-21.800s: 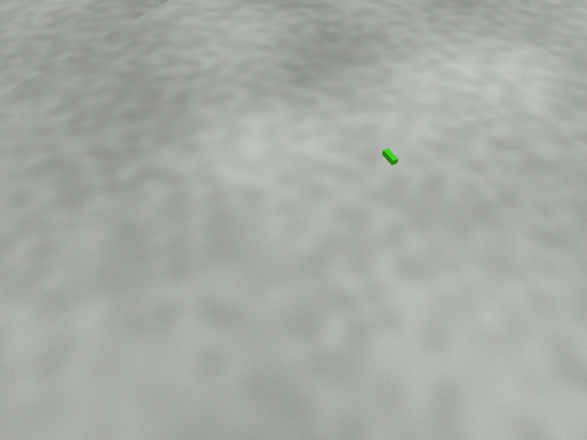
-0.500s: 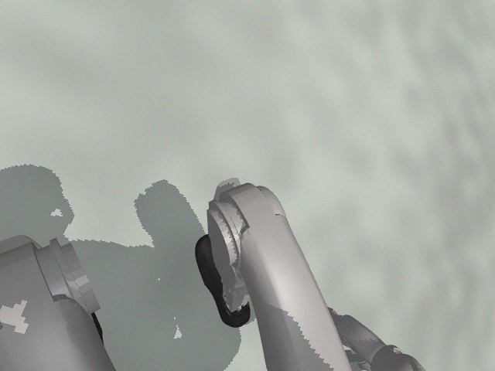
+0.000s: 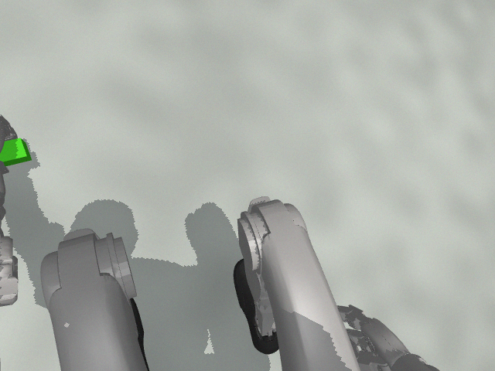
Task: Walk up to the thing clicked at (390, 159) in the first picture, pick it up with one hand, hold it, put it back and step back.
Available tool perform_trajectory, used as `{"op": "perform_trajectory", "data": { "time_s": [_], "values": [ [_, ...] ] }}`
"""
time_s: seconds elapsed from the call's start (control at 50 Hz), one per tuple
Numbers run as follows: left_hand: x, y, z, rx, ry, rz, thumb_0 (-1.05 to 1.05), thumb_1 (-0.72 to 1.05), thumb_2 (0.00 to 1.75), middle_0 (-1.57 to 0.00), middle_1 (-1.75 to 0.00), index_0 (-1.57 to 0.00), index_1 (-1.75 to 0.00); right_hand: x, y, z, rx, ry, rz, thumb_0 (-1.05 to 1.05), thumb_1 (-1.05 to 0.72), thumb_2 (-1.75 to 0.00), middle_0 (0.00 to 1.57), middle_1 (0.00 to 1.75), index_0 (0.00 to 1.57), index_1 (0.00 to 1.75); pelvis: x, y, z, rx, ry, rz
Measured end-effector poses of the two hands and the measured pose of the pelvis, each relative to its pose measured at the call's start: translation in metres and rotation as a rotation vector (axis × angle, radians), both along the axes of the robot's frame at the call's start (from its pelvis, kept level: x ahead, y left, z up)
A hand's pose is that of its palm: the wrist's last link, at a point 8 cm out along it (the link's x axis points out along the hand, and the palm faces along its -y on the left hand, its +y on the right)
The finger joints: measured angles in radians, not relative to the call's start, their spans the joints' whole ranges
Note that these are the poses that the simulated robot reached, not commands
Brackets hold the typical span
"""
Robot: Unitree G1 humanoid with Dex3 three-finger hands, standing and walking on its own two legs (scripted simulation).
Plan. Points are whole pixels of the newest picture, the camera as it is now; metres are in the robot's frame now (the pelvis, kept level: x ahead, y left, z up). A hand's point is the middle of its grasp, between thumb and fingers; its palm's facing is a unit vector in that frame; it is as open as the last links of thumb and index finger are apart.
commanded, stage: settle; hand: left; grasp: from above
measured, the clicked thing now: out of the picture +0.45 +0.34 -0.22
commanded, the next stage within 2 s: lift in 0.28 s
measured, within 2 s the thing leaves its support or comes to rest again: neither
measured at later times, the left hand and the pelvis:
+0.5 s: hand out of the picture +0.43 +0.33 -0.13, palm faces -0.40 -0.13 -0.91, open 6.2 cm; pelvis +0.00 -0.01 +0.02, yaw +4 degrees
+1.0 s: hand out of the picture +0.37 +0.34 -0.01, palm faces -0.42 -0.14 -0.90, open 6.2 cm; pelvis -0.01 -0.01 +0.10, yaw +7 degrees
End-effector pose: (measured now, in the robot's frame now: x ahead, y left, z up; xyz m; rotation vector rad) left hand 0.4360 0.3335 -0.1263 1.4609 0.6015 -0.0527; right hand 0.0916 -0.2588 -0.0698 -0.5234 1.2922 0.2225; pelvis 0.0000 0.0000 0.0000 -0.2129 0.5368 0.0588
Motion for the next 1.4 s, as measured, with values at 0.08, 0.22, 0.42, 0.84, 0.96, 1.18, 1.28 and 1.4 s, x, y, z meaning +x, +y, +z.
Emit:
{"op": "perform_trajectory", "data": {
  "time_s": [0.08,0.22,0.42,0.84,0.96,1.18,1.28,1.4],
  "values": [
    [-0.004,0.0,0.01,-0.01,0.04,-0.009,0.0,0.53,0.0,-1.11,0.0,-1.14,0.0,0.004,0.0,-0.006,0.019,-0.011,-0.016,0.0,-0.92,-0.9,0.2,0.3,0.2,0.3,-0.002,-0.002,0.002,0.017,0.004,0.011],
    [-0.006,-0.005,0.02,-0.028,0.043,-0.049,0.0,0.53,0.0,-1.11,0.0,-1.14,0.0,0.001,-0.004,-0.012,0.011,0.016,-0.049,0.0,-0.92,-0.9,0.2,0.3,0.2,0.3,-0.002,-0.007,0.004,0.038,0.011,0.023],
    [-0.001,-0.006,0.043,-0.002,0.003,-0.057,0.0,0.53,0.0,-1.11,0.0,-1.14,0.0,-0.007,-0.013,-0.01,-0.027,0.052,-0.114,0.0,-0.92,-0.9,0.2,0.3,0.2,0.3,-0.001,-0.012,0.013,0.059,0.036,0.034],
    [-0.038,0.002,0.126,-0.026,0.032,-0.047,0.0,0.55,0.0,-1.07,-0.06,-1.11,-0.02,0.003,-0.013,0.031,-0.046,-0.002,-0.212,0.0,-0.92,-0.9,0.2,0.3,0.2,0.3,-0.007,-0.01,0.065,0.074,0.054,0.063],
    [-0.059,0.005,0.164,-0.025,0.026,-0.049,0.0,0.55,0.01,-1.05,-0.1,-1.09,-0.06,0.022,-0.005,0.054,-0.029,-0.068,-0.216,0.0,-0.92,-0.9,0.2,0.3,0.2,0.3,-0.009,-0.008,0.09,0.078,0.047,0.075],
    [-0.091,-0.006,0.243,-0.052,0.002,-0.044,0.0,0.55,0.02,-1.03,-0.13,-1.06,-0.09,0.059,0.01,0.118,0.002,-0.186,-0.221,0.0,-0.91,-0.9,0.2,0.3,0.2,0.3,-0.007,-0.007,0.156,0.096,0.01,0.098],
    [-0.1,-0.011,0.287,-0.052,-0.009,-0.032,0.0,0.56,0.02,-1.03,-0.12,-1.07,-0.09,0.071,0.014,0.154,0.016,-0.225,-0.232,0.0,-0.91,-0.9,0.2,0.3,0.2,0.3,-0.004,-0.008,0.192,0.112,-0.022,0.108],
    [-0.111,-0.019,0.344,-0.056,-0.007,-0.014,0.0,0.56,0.01,-1.04,-0.11,-1.07,-0.08,0.081,0.018,0.198,0.036,-0.263,-0.252,0.0,-0.9,-0.9,0.2,0.3,0.2,0.3,0.003,-0.008,0.237,0.135,-0.074,0.115]
  ]
}}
